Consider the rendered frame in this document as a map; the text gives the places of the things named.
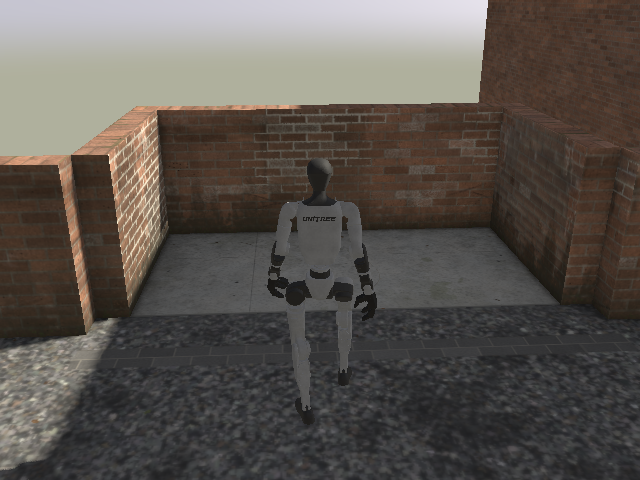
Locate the robot head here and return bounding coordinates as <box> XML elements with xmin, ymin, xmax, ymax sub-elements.
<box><xmin>302</xmin><ymin>158</ymin><xmax>337</xmax><ymax>206</ymax></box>

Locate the robot right forearm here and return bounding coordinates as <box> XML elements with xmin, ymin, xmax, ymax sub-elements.
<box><xmin>354</xmin><ymin>243</ymin><xmax>375</xmax><ymax>295</ymax></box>

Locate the robot left shin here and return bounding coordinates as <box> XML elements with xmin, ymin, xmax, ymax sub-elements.
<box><xmin>292</xmin><ymin>343</ymin><xmax>311</xmax><ymax>411</ymax></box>

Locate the right robot hand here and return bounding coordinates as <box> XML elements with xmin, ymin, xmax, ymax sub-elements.
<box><xmin>354</xmin><ymin>292</ymin><xmax>377</xmax><ymax>321</ymax></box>

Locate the left robot upper arm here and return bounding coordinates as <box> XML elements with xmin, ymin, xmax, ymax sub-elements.
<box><xmin>274</xmin><ymin>201</ymin><xmax>299</xmax><ymax>256</ymax></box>

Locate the robot left forearm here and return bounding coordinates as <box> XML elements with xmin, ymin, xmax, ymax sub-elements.
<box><xmin>268</xmin><ymin>241</ymin><xmax>285</xmax><ymax>280</ymax></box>

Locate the right robot upper arm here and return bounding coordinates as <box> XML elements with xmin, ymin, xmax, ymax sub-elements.
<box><xmin>340</xmin><ymin>201</ymin><xmax>364</xmax><ymax>259</ymax></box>

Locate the left robot hand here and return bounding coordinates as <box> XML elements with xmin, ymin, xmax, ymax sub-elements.
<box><xmin>267</xmin><ymin>277</ymin><xmax>289</xmax><ymax>298</ymax></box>

